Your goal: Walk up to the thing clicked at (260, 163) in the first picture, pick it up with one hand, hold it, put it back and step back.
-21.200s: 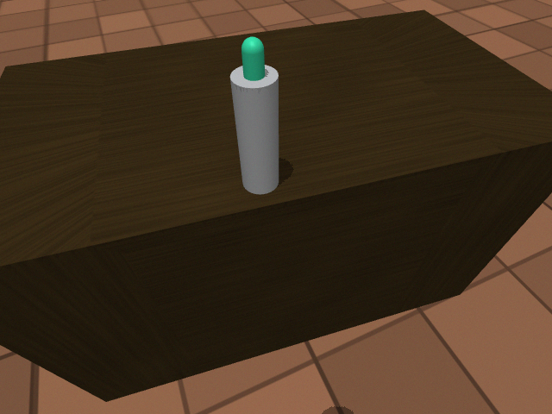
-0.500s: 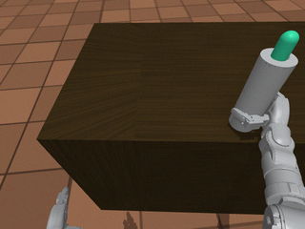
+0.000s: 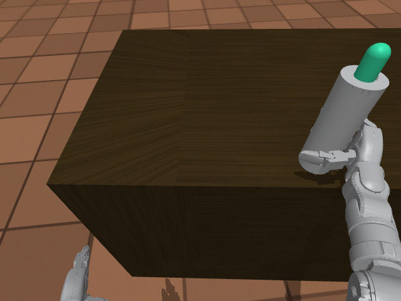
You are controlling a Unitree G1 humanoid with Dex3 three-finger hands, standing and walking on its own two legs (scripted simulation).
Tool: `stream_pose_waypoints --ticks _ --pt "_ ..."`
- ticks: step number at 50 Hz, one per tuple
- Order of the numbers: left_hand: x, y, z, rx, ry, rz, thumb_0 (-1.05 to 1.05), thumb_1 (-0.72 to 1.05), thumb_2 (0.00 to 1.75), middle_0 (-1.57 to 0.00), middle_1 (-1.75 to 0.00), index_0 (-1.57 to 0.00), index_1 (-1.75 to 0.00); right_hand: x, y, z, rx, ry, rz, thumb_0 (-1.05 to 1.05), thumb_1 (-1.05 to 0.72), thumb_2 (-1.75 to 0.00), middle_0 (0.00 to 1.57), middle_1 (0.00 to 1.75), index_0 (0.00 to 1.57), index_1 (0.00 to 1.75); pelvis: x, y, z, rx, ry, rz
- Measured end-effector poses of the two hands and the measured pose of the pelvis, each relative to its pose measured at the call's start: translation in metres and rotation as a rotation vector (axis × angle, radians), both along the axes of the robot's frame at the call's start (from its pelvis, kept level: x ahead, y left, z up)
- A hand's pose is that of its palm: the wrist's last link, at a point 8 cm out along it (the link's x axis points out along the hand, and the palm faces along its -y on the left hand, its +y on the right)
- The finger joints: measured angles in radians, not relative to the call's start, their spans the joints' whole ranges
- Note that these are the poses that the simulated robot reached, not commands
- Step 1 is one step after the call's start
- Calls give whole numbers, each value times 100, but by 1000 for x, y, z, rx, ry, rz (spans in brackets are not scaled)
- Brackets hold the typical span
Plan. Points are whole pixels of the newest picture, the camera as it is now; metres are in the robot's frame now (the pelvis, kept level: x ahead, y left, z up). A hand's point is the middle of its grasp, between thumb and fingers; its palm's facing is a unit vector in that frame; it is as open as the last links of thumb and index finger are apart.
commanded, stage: open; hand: right
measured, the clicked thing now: (341, 116) +0.41 -0.21 +0.17
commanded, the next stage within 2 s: withdraw in 0.04 s
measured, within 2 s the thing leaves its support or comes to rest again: neither
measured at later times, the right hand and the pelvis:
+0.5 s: hand (387, 105) +0.41 -0.27 +0.20, palm faces +0.34 +0.94 -0.02, open 14.4 cm; pelvis +0.00 +0.00 +0.01, yaw +0 degrees
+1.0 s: hand out of the picture +0.39 -0.40 +0.25, palm faces +0.60 +0.76 -0.26, open 17.6 cm; pelvis +0.00 -0.01 +0.01, yaw +1 degrees
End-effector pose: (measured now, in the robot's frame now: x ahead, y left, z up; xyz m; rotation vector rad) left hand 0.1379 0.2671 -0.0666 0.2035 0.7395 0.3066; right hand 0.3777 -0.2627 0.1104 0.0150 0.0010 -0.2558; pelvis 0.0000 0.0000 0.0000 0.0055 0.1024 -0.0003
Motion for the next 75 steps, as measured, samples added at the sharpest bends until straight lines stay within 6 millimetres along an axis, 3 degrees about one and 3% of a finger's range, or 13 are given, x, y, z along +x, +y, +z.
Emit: stream_pose_waypoints --ticks 11,14,21,32,35,42,46,51,56,62,67,71,75 --pt "-3 1 0 0 2 -1 -1 -51 5 -6 -5 -5 -5 -1 0 0 3 4 0 -1 45 -35 73 57 74 57 -3 1 -1 -1 -1 0" --pt "-2 3 4 5 -16 6 -1 -50 5 -6 -5 -6 -4 -3 -4 8 -8 -16 -15 -1 46 -35 67 54 68 55 -2 1 0 -2 -7 2" --pt "4 10 21 34 -83 10 -1 -50 4 -6 -4 -5 -4 -8 -30 64 -40 -135 -82 -1 44 -36 54 49 55 50 2 2 3 -2 -46 -2" --pt "3 -13 -5 -40 -25 -39 -1 -50 3 -6 -4 -6 -4 -9 -88 134 -51 -47 -58 -1 55 -19 28 26 29 26 -4 -1 8 -4 -46 -15" --pt "1 -18 -6 -49 -17 -56 -1 -51 4 -6 -5 -6 -5 -4 -96 146 -166 -18 -84 -1 55 -13 20 18 21 19 -6 -2 8 -6 -38 -11" --pt "-9 -13 6 -28 -25 -66 -1 -50 4 -7 -5 -6 -5 0 -128 144 -262 7 -227 -1 57 -6 10 9 11 10 -6 -4 9 -4 -12 4" --pt "-18 -8 8 -15 6 -62 -1 -50 4 -6 -5 -6 -4 -13 -152 145 -284 -24 -323 -1 58 -5 8 7 8 8 0 -6 10 1 -9 11" --pt "-14 -13 -6 -40 76 -62 -1 -51 6 -6 -4 -5 -4 -38 -168 145 -356 -64 -395 -1 59 -5 7 6 6 7 6 -10 11 8 -7 11" --pt "16 -22 0 -57 -1 -93 -1 -53 7 -6 -4 -5 -4 -65 -151 144 -461 -130 -363 -1 58 -5 6 6 5 6 13 -13 11 10 -21 0" --pt "45 -24 17 -66 -116 -115 -1 -53 7 -6 -4 -5 -5 -108 -96 129 -525 -223 -218 -1 57 -5 6 5 5 6 23 -11 12 4 -62 -5" --pt "41 -22 8 -95 -59 -105 -1 -52 7 -6 -4 -5 -5 -152 -54 118 -538 -257 -129 -1 57 -5 7 6 6 6 26 -5 12 0 -88 -16" --pt "28 -24 -9 -118 38 -111 -1 -52 7 -6 -4 -5 -5 -185 -30 127 -582 -290 -112 -1 58 -5 7 6 6 6 22 1 12 -3 -106 -27" --pt "29 -22 -12 -123 31 -108 -1 -52 7 -6 -4 -5 -5 -209 -14 135 -632 -299 -108 -1 58 -5 7 6 6 6 16 5 12 -7 -127 -38"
